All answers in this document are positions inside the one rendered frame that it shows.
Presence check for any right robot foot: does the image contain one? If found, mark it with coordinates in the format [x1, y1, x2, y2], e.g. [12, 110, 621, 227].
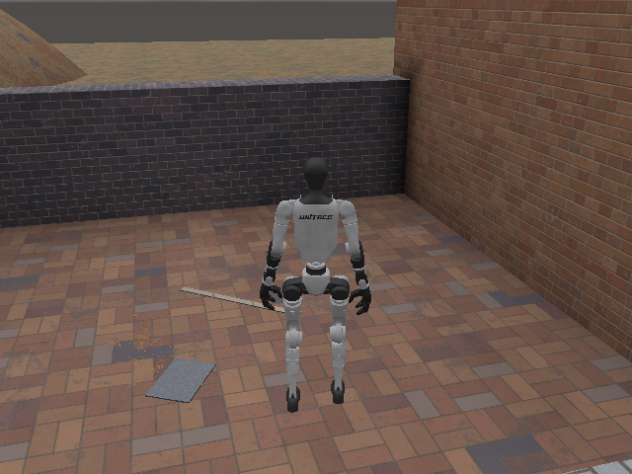
[331, 379, 345, 404]

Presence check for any left robot hand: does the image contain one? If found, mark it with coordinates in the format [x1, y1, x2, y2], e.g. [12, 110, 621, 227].
[260, 283, 282, 310]

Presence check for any left robot upper arm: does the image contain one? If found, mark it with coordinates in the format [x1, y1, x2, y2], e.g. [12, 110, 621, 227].
[271, 199, 295, 254]

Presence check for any humanoid robot torso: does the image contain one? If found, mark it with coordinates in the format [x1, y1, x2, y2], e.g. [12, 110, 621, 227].
[292, 195, 339, 296]

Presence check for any robot right forearm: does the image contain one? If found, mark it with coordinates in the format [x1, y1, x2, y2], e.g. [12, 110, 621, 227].
[351, 240, 369, 289]

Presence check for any right robot upper arm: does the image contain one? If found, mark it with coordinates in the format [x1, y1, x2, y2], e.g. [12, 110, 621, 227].
[337, 199, 360, 255]

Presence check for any right robot hand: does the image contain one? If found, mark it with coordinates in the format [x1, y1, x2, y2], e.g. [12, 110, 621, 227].
[349, 287, 371, 315]

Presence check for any robot left forearm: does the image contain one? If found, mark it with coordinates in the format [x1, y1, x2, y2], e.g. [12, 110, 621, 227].
[262, 239, 281, 286]

